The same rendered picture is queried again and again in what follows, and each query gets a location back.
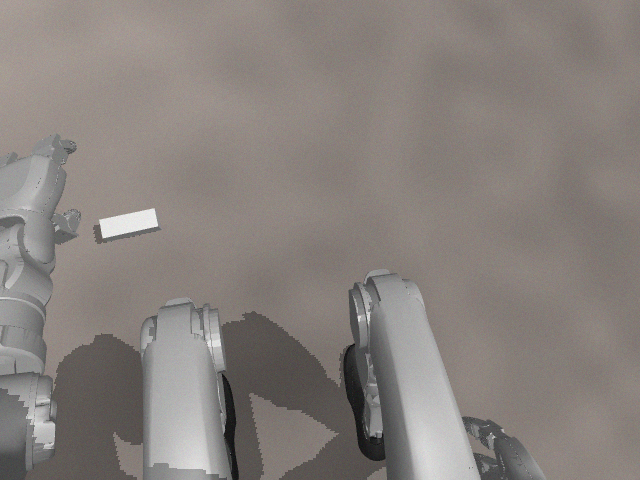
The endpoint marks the small box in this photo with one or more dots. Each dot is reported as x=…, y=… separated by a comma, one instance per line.
x=129, y=225

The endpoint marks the right robot foot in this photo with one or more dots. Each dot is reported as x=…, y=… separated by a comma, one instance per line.
x=371, y=447

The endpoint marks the right robot hand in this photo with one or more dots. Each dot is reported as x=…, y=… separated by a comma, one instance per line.
x=513, y=461

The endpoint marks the left robot arm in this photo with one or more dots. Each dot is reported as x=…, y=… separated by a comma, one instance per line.
x=28, y=414

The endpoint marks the left robot hand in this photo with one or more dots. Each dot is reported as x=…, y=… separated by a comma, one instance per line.
x=36, y=183

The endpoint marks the left robot foot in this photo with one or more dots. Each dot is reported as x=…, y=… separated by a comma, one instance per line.
x=230, y=429

